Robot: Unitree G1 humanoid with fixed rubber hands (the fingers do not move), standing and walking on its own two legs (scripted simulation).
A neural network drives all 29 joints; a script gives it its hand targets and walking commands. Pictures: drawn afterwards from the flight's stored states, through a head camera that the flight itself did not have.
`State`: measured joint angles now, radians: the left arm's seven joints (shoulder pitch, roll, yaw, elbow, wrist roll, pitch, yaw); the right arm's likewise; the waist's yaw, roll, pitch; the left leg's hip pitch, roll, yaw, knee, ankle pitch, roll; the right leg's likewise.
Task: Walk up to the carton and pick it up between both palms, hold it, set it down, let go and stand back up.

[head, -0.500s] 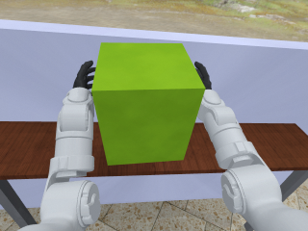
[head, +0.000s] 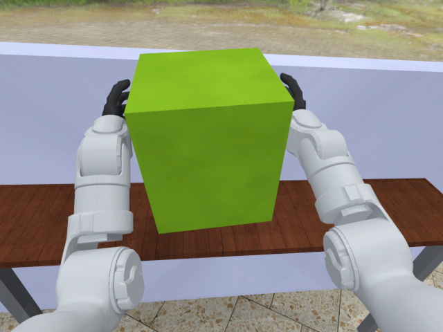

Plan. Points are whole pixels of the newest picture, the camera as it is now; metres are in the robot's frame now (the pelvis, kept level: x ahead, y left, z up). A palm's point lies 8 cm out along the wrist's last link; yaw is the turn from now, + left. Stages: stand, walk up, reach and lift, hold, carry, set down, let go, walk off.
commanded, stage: reach and lift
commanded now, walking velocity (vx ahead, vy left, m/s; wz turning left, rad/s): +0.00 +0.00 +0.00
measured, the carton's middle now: (208, 140) +0.39 +0.00 +0.22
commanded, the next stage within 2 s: hold in 0.56 s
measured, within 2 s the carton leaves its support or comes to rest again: neither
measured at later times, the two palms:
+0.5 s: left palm (114, 112) +0.38 +0.16 +0.27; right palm (296, 104) +0.38 -0.14 +0.29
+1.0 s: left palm (109, 102) +0.37 +0.16 +0.30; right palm (300, 93) +0.37 -0.14 +0.32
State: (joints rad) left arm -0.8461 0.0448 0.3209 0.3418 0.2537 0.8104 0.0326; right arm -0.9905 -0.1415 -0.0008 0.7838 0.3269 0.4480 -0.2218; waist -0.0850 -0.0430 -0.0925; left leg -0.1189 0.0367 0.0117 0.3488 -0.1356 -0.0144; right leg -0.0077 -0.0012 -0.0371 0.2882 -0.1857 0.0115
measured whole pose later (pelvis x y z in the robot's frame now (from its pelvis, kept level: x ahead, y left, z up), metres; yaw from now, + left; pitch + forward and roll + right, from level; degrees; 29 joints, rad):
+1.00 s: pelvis +0.01 +0.00 +0.00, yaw +0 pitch -4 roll -1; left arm -0.93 0.08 0.34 0.36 0.20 0.93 0.03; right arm -1.11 -0.21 0.07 0.78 0.46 0.62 -0.29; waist -0.07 -0.01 -0.17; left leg -0.15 0.05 0.01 0.37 -0.16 -0.02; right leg -0.03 0.01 -0.04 0.29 -0.19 0.01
